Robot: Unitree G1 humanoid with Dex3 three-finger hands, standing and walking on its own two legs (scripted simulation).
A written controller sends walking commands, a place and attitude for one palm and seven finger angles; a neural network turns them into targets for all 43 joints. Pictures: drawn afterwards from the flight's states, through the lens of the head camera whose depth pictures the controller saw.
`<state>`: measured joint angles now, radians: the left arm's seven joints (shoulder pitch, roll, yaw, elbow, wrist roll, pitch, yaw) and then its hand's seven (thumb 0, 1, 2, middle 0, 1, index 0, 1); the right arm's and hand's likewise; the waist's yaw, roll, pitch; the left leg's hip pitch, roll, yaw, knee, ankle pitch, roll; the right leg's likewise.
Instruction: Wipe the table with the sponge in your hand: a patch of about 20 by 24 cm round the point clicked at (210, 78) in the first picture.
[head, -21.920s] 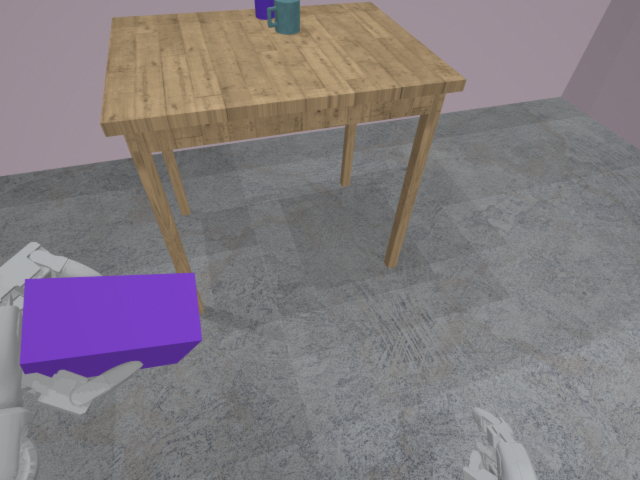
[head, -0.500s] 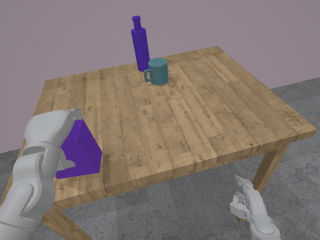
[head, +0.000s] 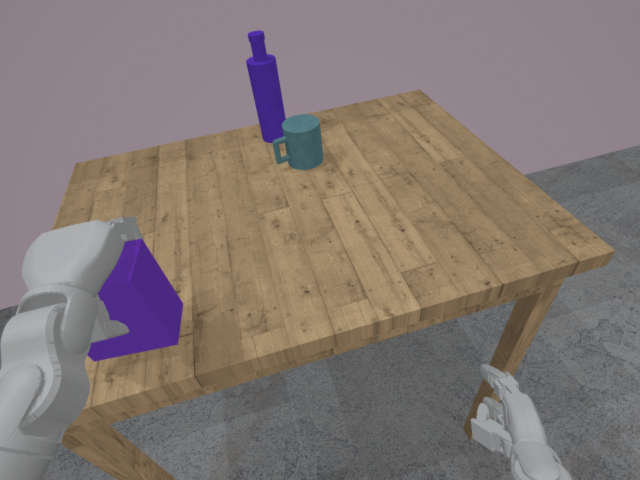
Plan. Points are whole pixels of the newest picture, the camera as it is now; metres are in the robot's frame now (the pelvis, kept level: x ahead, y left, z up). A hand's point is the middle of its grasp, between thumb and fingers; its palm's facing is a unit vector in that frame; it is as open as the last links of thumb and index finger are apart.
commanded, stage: lower the sponge onto the table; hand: left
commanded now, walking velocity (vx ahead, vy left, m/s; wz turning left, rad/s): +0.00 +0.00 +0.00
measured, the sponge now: (125, 313) +0.25 +0.30 +0.10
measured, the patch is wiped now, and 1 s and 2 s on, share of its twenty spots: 0.00 0.15 0.30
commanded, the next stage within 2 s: wipe forward along the first lane in 0.84 s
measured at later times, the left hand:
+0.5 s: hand (107, 296) +0.24 +0.30 +0.14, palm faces +0.11 -0.07 -0.99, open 10.4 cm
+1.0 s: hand (95, 313) +0.23 +0.31 +0.13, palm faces +0.10 -0.06 -0.99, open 10.4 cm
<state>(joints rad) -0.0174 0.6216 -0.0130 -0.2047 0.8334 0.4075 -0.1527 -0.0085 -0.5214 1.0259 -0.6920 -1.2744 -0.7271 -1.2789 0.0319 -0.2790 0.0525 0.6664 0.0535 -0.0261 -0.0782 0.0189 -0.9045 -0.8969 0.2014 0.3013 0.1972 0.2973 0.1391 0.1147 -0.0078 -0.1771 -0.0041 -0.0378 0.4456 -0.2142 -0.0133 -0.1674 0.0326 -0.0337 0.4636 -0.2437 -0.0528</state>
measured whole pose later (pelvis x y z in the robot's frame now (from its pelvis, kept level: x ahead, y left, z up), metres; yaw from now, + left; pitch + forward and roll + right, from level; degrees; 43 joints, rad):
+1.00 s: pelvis +0.00 +0.02 +0.00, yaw +0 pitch -3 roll +0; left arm 0.12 0.54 -0.02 -0.25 0.88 0.42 -0.07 -0.01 -0.52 1.03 -0.69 -1.28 -0.72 -1.28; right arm 0.03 -0.26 0.05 0.66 0.05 0.00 -0.05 0.02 -0.90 -0.90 0.20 0.30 0.20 0.30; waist 0.14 0.12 -0.03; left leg -0.17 -0.02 -0.03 0.45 -0.22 0.01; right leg -0.16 0.02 -0.02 0.45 -0.24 -0.03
